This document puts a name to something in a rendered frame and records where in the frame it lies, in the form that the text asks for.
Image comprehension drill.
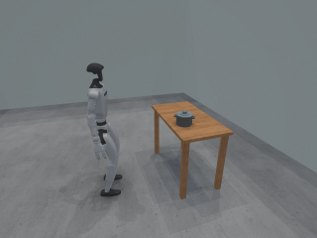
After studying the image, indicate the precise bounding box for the lid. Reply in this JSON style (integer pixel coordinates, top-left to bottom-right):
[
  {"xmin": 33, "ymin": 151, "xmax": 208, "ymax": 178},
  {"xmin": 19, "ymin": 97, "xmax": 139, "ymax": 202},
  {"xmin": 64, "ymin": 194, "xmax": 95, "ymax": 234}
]
[{"xmin": 175, "ymin": 110, "xmax": 194, "ymax": 118}]

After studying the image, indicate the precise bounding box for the left robot thigh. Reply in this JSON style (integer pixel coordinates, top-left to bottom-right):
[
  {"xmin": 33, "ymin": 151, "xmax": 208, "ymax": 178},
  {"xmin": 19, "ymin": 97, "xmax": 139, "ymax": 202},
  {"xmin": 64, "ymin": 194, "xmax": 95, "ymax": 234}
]
[{"xmin": 108, "ymin": 122, "xmax": 120, "ymax": 154}]

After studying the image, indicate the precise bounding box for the robot torso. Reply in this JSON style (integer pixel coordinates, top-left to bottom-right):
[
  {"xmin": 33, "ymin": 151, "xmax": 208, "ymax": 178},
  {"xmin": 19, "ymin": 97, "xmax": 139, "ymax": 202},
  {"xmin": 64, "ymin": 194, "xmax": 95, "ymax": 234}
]
[{"xmin": 87, "ymin": 85, "xmax": 109, "ymax": 133}]

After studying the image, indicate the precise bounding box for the robot right hand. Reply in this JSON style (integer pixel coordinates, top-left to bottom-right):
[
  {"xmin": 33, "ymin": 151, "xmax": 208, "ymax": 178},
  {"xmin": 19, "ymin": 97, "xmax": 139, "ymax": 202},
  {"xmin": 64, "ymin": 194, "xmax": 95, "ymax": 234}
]
[{"xmin": 93, "ymin": 142, "xmax": 107, "ymax": 160}]

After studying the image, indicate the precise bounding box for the robot right upper arm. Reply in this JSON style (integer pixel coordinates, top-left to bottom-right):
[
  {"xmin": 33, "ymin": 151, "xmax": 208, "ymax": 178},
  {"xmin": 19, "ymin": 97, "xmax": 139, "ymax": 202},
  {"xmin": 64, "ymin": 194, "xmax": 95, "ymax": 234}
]
[{"xmin": 86, "ymin": 88, "xmax": 100, "ymax": 120}]

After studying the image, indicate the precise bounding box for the table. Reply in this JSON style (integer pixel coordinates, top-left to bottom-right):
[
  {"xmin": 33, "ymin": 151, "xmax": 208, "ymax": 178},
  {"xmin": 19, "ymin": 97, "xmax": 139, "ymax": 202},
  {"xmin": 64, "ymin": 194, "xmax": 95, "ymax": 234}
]
[{"xmin": 152, "ymin": 101, "xmax": 234, "ymax": 199}]

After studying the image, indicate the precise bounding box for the robot right forearm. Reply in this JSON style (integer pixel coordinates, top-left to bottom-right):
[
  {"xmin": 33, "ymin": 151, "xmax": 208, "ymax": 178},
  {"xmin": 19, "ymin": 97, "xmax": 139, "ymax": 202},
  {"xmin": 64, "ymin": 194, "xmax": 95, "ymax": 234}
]
[{"xmin": 87, "ymin": 115, "xmax": 101, "ymax": 144}]

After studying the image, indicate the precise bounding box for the pot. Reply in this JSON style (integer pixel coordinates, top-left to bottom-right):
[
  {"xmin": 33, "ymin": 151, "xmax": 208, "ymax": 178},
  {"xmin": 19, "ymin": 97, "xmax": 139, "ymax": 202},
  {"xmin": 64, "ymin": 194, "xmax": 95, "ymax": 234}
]
[{"xmin": 173, "ymin": 114, "xmax": 195, "ymax": 128}]

